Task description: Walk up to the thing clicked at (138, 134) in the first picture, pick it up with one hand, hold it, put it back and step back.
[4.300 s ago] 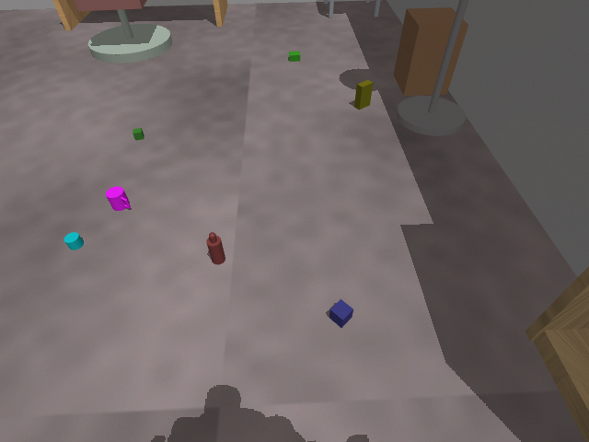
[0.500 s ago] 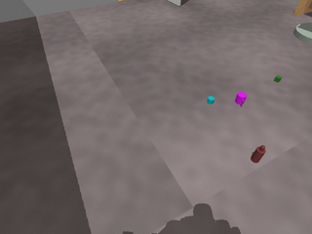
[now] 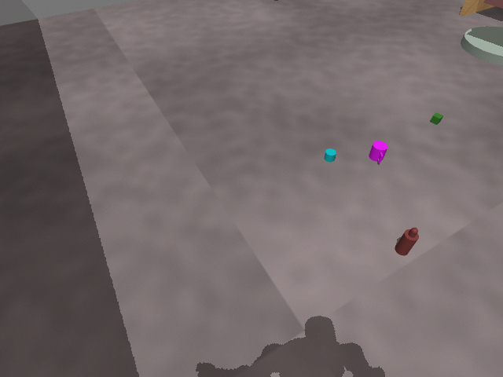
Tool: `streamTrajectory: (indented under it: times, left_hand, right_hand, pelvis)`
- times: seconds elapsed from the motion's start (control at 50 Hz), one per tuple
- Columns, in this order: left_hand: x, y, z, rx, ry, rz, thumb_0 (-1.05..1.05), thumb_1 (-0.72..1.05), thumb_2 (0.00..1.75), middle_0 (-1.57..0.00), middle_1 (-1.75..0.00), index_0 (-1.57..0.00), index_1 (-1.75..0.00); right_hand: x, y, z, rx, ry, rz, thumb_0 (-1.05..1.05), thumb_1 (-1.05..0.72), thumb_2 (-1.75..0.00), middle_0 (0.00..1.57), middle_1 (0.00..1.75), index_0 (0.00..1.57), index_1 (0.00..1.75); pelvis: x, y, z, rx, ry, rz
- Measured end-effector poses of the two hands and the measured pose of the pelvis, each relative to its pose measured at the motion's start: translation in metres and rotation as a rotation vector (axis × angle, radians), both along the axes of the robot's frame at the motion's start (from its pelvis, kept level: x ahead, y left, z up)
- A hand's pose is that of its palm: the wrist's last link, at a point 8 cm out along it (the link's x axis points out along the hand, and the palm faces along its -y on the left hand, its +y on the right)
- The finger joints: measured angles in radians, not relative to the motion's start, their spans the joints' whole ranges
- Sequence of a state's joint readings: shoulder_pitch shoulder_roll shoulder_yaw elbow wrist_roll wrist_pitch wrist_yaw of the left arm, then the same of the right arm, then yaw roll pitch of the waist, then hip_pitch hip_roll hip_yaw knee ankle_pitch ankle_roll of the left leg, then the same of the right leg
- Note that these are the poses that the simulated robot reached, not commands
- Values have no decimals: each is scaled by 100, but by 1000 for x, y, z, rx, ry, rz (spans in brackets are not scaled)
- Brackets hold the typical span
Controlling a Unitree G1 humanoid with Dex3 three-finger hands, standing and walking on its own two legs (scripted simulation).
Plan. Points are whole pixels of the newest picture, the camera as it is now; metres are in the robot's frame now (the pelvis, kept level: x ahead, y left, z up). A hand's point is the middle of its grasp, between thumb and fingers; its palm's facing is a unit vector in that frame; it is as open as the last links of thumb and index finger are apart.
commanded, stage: stand
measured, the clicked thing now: (436, 118) +1.76 -1.21 -0.76
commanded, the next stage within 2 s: walk up in 1.70 s
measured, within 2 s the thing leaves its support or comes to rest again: neither
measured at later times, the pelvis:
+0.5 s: pelvis +0.00 +0.00 +0.00, yaw +0 degrees
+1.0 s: pelvis +0.00 +0.00 +0.00, yaw +0 degrees
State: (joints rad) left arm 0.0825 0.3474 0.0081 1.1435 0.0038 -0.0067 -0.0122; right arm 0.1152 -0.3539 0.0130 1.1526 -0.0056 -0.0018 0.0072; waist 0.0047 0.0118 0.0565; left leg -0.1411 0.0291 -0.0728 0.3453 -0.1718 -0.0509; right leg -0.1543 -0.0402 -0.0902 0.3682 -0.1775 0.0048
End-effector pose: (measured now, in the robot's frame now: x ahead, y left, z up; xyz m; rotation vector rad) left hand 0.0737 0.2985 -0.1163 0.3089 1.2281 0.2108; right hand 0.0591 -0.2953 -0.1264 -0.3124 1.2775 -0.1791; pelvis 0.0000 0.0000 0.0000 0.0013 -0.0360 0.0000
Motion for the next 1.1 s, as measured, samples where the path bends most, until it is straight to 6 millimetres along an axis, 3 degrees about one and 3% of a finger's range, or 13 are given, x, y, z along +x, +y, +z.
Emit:
streamTrajectory:
  times: [0.14, 0.28, 0.68, 1.1]
  left_hand:
    - [10, 1, 3, 5, -25, -3, 0, 90, 89, -20, -30, -21, -30]
    - [9, 3, 5, 8, -27, 10, 0, 90, 89, -20, -30, -21, -30]
    - [-13, 3, 0, 4, 22, 21, 1, 90, 89, -20, -30, -21, -30]
    - [-1, 4, 1, 5, 9, 4, 1, 90, 89, -20, -30, -21, -30]
  right_hand:
    - [21, 4, 2, 7, -48, 16, 0, -90, -90, 20, 30, 21, 30]
    - [30, 4, 5, 3, -68, 28, 0, -90, -90, 20, 30, 21, 30]
    - [10, 0, 3, -1, -22, 15, 0, -90, -90, 20, 30, 21, 30]
    - [8, 2, 3, -3, -11, 10, 0, -90, -90, 20, 30, 21, 30]
  pelvis:
    - [5, 1, 1, -1, -1, -1]
    - [6, 1, 1, 0, -4, -1]
    - [2, 0, 1, -1, -5, -1]
    - [7, 2, 1, -1, 1, -4]
